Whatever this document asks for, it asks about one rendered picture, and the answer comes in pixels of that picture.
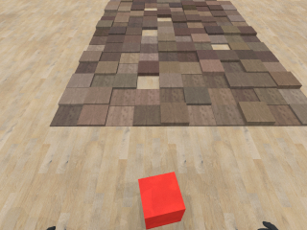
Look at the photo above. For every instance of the carton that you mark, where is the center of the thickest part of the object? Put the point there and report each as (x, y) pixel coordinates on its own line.
(161, 199)

